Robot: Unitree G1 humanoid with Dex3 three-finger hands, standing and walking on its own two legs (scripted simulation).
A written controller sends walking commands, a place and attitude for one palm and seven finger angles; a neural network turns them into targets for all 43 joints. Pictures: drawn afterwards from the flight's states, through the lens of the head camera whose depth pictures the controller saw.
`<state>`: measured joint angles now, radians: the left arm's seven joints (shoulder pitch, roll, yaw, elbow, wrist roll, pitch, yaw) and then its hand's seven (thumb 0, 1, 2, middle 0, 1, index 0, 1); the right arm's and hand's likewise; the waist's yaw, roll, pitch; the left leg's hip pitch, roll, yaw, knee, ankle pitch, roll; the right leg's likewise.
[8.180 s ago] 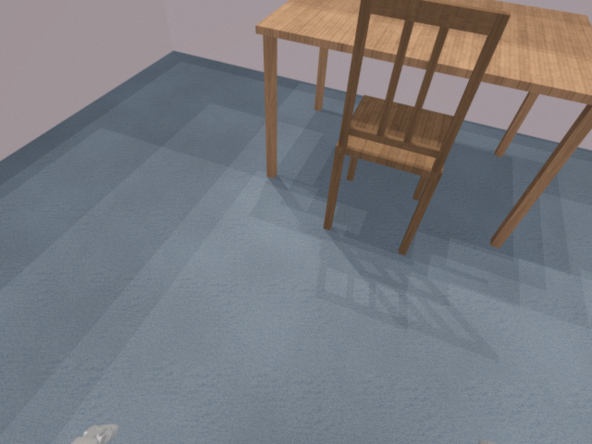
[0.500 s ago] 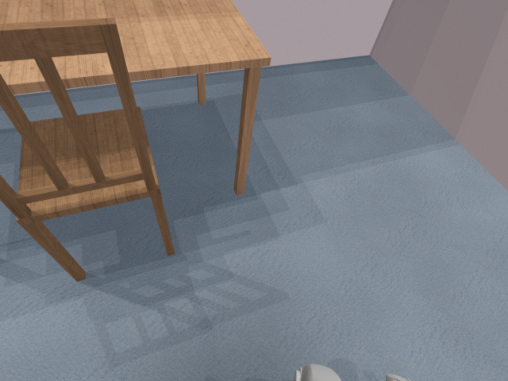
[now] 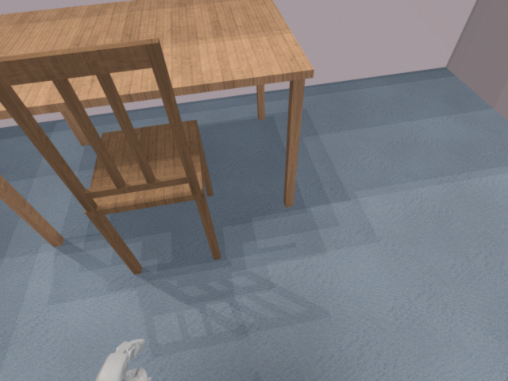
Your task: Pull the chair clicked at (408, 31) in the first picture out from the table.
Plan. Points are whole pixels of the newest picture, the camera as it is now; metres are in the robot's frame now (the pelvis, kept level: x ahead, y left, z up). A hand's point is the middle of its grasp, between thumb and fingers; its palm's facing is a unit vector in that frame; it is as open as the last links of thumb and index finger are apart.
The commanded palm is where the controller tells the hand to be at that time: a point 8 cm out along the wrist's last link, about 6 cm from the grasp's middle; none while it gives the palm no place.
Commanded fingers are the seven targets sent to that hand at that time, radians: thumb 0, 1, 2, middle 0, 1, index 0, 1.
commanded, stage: turn to face it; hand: left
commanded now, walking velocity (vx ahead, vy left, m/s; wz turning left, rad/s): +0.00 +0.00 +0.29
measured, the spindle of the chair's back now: (95, 140) +0.68 +0.42 -0.04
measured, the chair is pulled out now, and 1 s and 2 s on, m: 0.00 0.00 0.00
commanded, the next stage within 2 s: take the last steps up to it in 0.12 s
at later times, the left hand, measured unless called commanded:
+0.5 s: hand out of the picture -0.11 +0.20 -0.17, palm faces +0.29 -0.94 -0.20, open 7.4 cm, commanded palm none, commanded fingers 0.00 0.90 0.90 -0.20 -0.30 -0.20 -0.30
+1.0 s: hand (144, 334) +0.24 +0.24 -0.17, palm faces +0.11 -0.97 -0.21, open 7.4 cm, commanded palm none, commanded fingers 0.00 0.90 0.90 -0.20 -0.30 -0.20 -0.30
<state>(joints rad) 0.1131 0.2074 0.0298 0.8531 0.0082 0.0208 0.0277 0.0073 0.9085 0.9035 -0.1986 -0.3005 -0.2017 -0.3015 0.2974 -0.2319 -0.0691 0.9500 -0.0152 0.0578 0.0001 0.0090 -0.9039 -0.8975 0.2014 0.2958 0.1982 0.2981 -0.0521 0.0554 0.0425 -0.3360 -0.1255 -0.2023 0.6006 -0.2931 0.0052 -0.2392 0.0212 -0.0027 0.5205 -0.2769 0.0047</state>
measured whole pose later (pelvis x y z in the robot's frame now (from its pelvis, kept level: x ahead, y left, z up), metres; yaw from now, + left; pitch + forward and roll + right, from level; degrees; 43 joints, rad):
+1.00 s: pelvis +0.16 +0.04 -0.02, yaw +9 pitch -1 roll +0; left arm 0.11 0.19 0.04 0.99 0.02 -0.05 -0.02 0.01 0.91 0.90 -0.19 -0.30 -0.20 -0.30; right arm 0.50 -0.13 -0.02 1.18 -0.01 -0.03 -0.03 0.01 -0.91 -0.90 0.20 0.30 0.20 0.30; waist -0.05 0.01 0.09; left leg 0.03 0.03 0.07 0.67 -0.52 0.01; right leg -0.44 -0.02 -0.14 0.64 -0.17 -0.07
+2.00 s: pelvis +0.24 +0.01 +0.01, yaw +8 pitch +0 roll +1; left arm 0.23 0.15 0.01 1.05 0.02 0.00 0.03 0.01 0.91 0.90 -0.20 -0.30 -0.20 -0.30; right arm 0.20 -0.18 -0.05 1.09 -0.01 0.04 -0.03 0.01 -0.91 -0.90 0.20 0.29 0.19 0.30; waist 0.00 0.03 0.02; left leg -0.24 0.03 0.01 0.65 -0.40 -0.02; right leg -0.23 0.02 -0.09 0.49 -0.26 -0.08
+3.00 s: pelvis +0.23 +0.05 +0.01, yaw +8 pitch -1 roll +0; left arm 0.31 0.11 -0.01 1.15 0.01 -0.01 0.04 0.01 0.91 0.90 -0.20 -0.30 -0.20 -0.30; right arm 0.33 -0.09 0.01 1.14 -0.01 -0.02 -0.05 0.01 -0.91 -0.90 0.20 0.30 0.19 0.30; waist 0.01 0.00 0.01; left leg -0.10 -0.02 0.04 0.38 -0.27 0.03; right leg -0.20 -0.01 -0.07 0.40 -0.19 -0.01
